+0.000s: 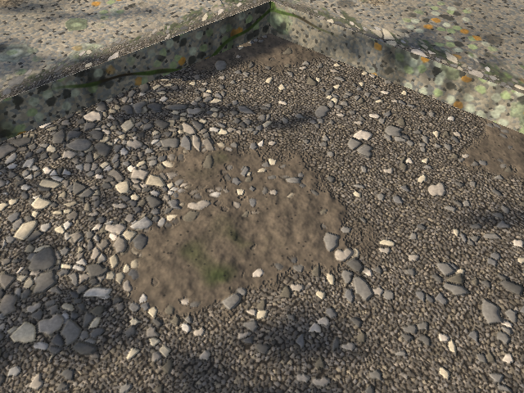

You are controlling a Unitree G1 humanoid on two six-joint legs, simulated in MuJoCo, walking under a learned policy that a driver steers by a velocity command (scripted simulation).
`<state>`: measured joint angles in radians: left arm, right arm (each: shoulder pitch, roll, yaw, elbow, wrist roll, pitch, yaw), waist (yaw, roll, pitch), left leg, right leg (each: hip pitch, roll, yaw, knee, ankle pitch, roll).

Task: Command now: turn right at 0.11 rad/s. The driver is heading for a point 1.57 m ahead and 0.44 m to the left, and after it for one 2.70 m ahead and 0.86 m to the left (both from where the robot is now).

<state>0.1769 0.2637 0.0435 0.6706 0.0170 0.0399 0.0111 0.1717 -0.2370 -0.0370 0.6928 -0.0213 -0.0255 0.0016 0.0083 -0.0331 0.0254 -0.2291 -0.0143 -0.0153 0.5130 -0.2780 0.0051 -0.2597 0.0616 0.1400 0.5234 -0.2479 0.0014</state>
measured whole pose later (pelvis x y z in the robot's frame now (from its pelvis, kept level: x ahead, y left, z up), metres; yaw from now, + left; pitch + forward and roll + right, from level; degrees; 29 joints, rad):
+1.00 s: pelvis +0.01 +0.03 +0.00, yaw +0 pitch -2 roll +0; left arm 0.23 0.22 0.06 0.88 0.01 0.02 0.06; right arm 0.23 -0.22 -0.02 0.81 -0.01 -0.03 0.00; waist 0.00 0.00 0.03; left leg -0.17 -0.05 0.01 0.48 -0.28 0.06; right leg -0.19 0.01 0.16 0.47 -0.26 0.05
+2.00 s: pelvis +0.30 -0.03 -0.01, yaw +0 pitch +2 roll -1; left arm 0.44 0.24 0.03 1.03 -0.01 -0.07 0.01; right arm 0.00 -0.25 -0.02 0.76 0.02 -0.09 0.05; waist 0.09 0.04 0.03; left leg -0.60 0.05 0.02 0.52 0.03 0.05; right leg 0.17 0.05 -0.03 0.15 -0.35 -0.03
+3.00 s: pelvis +0.68 -0.02 -0.01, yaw +17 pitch +1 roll -2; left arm 0.07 0.30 0.07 0.86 -0.01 0.01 0.03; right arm 0.20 -0.29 -0.09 0.76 0.01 0.06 -0.01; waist -0.02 -0.01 0.04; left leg -0.32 0.05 0.04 0.60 -0.30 0.03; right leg -0.33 -0.11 -0.24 0.54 -0.22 0.01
